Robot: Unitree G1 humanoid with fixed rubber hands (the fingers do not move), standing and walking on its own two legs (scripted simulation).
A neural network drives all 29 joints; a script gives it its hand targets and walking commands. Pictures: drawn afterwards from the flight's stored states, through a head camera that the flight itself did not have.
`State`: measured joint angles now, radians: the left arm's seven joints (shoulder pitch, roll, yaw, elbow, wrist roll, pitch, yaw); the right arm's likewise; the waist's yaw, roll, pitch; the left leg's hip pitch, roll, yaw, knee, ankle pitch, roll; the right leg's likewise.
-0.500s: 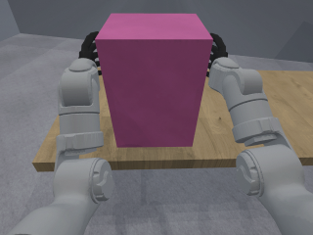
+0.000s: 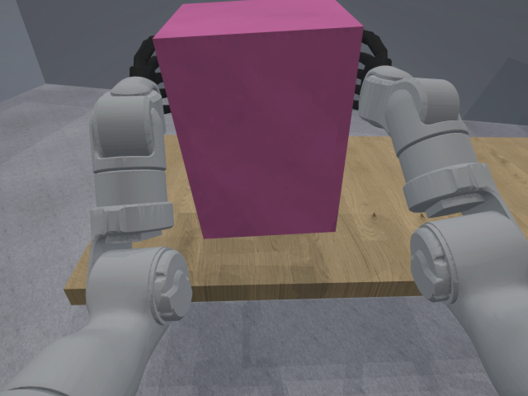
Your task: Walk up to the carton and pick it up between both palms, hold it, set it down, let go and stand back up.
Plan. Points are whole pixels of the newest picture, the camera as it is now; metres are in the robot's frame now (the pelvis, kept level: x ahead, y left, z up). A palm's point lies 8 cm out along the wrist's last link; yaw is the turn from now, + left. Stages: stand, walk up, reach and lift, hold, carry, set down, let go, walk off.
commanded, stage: hold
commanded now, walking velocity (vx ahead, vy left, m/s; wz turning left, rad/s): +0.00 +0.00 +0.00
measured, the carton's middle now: (263, 124) +0.38 +0.02 +0.30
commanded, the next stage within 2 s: set down in 1.18 s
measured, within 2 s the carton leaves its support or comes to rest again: neither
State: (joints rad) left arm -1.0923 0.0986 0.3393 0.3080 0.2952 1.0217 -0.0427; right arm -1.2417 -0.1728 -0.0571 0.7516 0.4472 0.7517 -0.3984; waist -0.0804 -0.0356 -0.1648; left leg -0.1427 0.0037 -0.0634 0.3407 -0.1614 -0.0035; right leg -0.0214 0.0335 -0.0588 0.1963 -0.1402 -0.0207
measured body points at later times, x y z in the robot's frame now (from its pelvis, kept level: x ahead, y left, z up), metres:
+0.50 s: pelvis -0.03 -0.01 +0.00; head -0.11 +0.00 +0.44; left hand +0.37 +0.14 +0.34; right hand +0.36 -0.15 +0.35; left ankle +0.02 +0.12 -0.75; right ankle -0.02 -0.11 -0.75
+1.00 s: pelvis -0.01 +0.00 +0.00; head -0.09 +0.03 +0.44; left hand +0.37 +0.15 +0.32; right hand +0.37 -0.14 +0.34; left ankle +0.02 +0.12 -0.75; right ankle -0.02 -0.11 -0.75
